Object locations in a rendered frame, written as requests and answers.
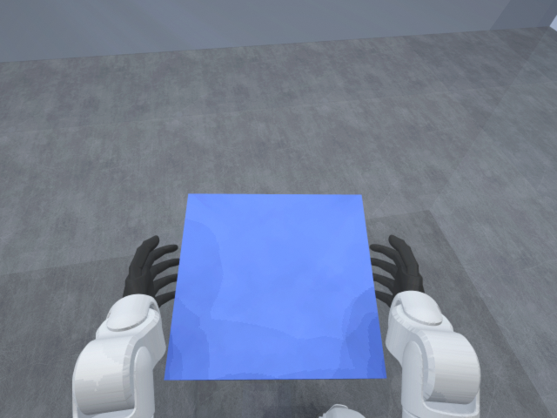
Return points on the carton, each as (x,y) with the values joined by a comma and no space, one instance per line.
(274,287)

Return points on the robot right forearm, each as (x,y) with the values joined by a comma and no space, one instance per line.
(440,369)

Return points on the robot right shin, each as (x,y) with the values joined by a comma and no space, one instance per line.
(337,406)

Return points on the robot left forearm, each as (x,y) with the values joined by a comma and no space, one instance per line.
(113,375)

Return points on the left robot hand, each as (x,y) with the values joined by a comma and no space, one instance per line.
(142,272)

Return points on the right robot hand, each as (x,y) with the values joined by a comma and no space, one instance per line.
(405,272)

